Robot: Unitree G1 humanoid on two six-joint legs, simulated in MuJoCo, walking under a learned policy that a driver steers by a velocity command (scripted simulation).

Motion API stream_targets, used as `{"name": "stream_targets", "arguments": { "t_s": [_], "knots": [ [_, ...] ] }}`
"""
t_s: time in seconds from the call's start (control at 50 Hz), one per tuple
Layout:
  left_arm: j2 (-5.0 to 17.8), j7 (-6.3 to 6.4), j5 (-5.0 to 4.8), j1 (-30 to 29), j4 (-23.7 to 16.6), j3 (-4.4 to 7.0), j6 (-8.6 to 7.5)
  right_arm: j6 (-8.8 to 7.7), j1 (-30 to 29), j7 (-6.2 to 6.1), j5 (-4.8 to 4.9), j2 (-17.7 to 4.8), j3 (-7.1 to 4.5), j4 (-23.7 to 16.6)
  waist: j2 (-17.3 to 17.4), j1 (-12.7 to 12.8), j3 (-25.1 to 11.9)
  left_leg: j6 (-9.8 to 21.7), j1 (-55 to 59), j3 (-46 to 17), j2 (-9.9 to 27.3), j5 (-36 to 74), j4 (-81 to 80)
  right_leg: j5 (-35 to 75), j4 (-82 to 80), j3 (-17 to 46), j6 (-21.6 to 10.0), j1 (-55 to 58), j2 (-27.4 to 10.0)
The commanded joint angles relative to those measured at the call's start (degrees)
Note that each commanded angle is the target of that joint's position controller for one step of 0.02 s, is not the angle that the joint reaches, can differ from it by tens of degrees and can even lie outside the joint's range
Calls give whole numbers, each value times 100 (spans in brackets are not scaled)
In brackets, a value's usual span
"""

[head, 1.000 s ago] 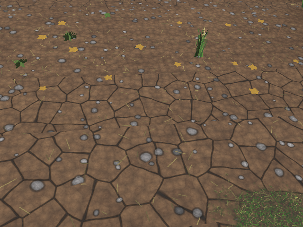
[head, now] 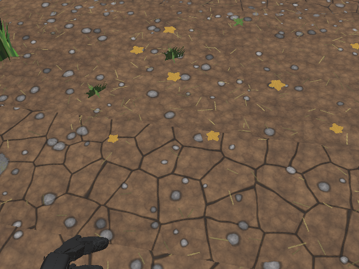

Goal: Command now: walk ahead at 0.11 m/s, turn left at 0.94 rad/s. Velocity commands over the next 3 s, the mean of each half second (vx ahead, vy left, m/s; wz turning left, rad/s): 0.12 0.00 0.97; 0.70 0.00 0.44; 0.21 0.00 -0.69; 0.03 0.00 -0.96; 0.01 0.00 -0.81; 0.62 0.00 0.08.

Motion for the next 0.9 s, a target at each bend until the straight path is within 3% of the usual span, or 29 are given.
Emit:
{"name": "stream_targets", "arguments": {
  "t_s": [0.02,0.04,0.06,0.08,0.1,0.12,0.14,0.16,0.18,0.2,0.22,0.26,0.28,0.32,0.36,0.38,0.4,0.42,0.44,0.46,0.52,0.66,0.74,0.78,0.82,0.84,0.86,0.88,0.9],
  "knots": [
    [1201,133,-7,1423,236,472,-32,-107,-578,60,63,-1299,-402,-780,-37,1045,-315,473,-1548,-1776,1012,3068,-211,1192,-807,-678,-343,2812,517],
    [1486,220,28,1776,278,581,-88,-127,-741,70,128,-918,-306,-935,-206,1258,-574,62,-1562,-1663,744,3097,399,2537,-863,-423,-938,3270,87],
    [2023,278,-44,2472,318,689,-166,-137,-578,33,219,-245,-112,-1185,-1107,1244,-1700,-523,-1899,-902,105,1824,1566,4866,-1177,869,-2420,4662,-1293],
    [1996,238,107,2274,212,689,-143,-109,68,-86,75,106,-36,-1272,-2029,784,-2547,-851,-2780,-74,-357,-2221,2605,5134,-1599,2536,-3800,5458,-2759],
    [1721,276,180,1804,84,702,-140,88,-553,-205,35,-644,-238,-1238,-1124,897,-1308,-962,-3067,191,312,-2222,3405,3713,-1819,2139,-3174,4234,-2357],
    [1555,301,-17,1174,-65,719,-106,231,-545,-345,10,-774,-278,-1154,-995,707,-1101,-999,-2822,332,596,-1718,3491,2305,-2090,1353,-2606,3510,-1915],
    [1189,340,-119,528,-280,636,-62,313,-332,-466,-34,-938,-338,-983,-880,477,-1049,-1022,-2408,468,874,-1347,3450,1386,-2305,786,-2259,2930,-1675],
    [971,411,-139,322,-332,574,-56,333,-308,-508,-142,-782,-299,-953,-959,399,-865,-1015,-1991,574,1051,-1073,3458,1133,-2508,290,-2079,2397,-1438],
    [1027,500,-65,170,-387,602,-74,334,-391,-434,-214,-536,-194,-997,-859,321,-705,-1028,-1504,894,1117,-846,3352,951,-2710,-229,-1864,1857,-1193],
    [1185,582,-15,-36,-458,676,-107,354,-434,-302,-148,-334,-110,-1021,-654,271,-612,-992,-1067,1160,1166,-683,2894,769,-2843,-776,-1633,1481,-931],
    [1375,639,25,-64,-501,778,-137,374,-636,-140,-41,-305,-52,-1099,-622,396,-533,-997,-827,1309,1223,-557,2567,608,-2901,-1133,-1456,1309,-818],
    [1570,733,116,275,-475,904,-134,438,-1115,163,25,-486,-27,-1293,-644,742,-424,-983,-1037,1380,1500,-155,1811,322,-2804,-1275,-1405,1751,-1029],
    [1255,340,14,728,-109,766,308,928,-1721,-46,494,-750,-238,-1607,-952,784,-553,-716,-1200,1288,1351,-167,1566,1612,-1999,-1409,-1297,1909,-1252],
    [1307,-14,-90,1051,-180,811,599,1200,-1532,-191,465,-926,-267,-1639,-1059,810,-949,-554,-802,1511,1124,-214,1090,1726,-1552,-1541,-1167,2160,-1482],
    [1413,-80,-128,942,-241,846,705,1260,-1349,-267,385,-951,-329,-1594,-1025,585,-901,-408,-26,1567,987,213,333,529,-965,-1803,-751,1630,-1501],
    [1382,-51,-14,1107,-224,848,754,1235,-1005,-328,284,-1147,-416,-1458,-570,440,-875,-232,614,1093,1034,-47,-62,-1128,-391,-1905,-488,912,-1302],
    [935,-40,72,1126,-354,726,858,1189,-595,-417,181,-1777,-578,-1366,1210,326,-470,219,838,-1020,2317,-1474,-1262,-3286,1488,-2443,-171,-375,-539],
    [1014,72,221,515,-794,668,965,1147,-411,-409,234,-2511,-775,-1570,1521,33,-338,1011,587,-3188,3078,-3262,-2183,-3232,2230,-1377,-131,-1535,196],
    [1317,134,232,110,-822,739,958,1152,-503,-414,182,-2130,-695,-1488,977,-9,78,1112,446,-3078,2985,-4039,-2357,-2585,2463,-857,-246,-1874,30],
    [1399,131,128,208,-746,780,891,1153,-878,-473,213,-1861,-588,-1501,1040,257,301,971,123,-2648,2711,-3632,-2317,-1916,2320,-801,-279,-1724,-2],
    [1328,-10,217,955,-173,784,744,1006,-1372,-522,234,-1537,-476,-1560,846,610,-223,742,-20,-1578,1912,-2134,-2049,-959,2041,-930,-207,-648,51],
    [892,-92,88,418,-114,635,676,695,-714,-531,267,-1262,-420,-1253,811,316,-181,880,307,-1435,1832,-1281,-1884,-285,639,-1019,-122,-475,212],
    [904,-84,40,114,-214,595,565,569,-673,-555,262,-1349,-421,-1240,734,205,2,884,-1,-1605,2041,-1209,-1760,-374,-203,-999,-364,250,172],
    [946,-83,7,432,-133,600,511,524,-885,-537,296,-1376,-410,-1285,602,393,94,837,-538,-1644,2063,-1262,-1746,-523,-552,-1164,-574,1180,249],
    [1012,-19,95,1548,238,653,425,487,-1108,-568,300,-1237,-354,-1271,135,1004,43,659,-1345,-1363,1743,-1198,-877,-738,-948,-1301,-719,2748,439],
    [1324,56,179,2603,496,753,324,413,-1307,-560,244,-905,-242,-1318,-792,1573,-248,435,-2070,-757,1170,-794,959,-1571,-1376,-385,-822,3839,-136],
    [2098,78,263,3244,539,907,281,295,-1474,-565,353,-468,-114,-1637,-2126,1704,-551,184,-3427,92,295,-1353,2943,-3820,-2513,2403,-1223,4633,-1573],
    [1798,37,194,2960,550,865,287,297,-1319,-630,280,-712,-137,-1513,-1228,1343,-346,216,-4056,-298,310,-957,3716,-4110,-2833,3679,-1550,4297,-1817],
    [1455,19,108,2649,497,786,276,306,-1285,-622,171,-951,-199,-1342,-511,1072,-108,194,-4063,-282,635,-533,4001,-3599,-2614,3048,-1631,4051,-1656]
  ]
}}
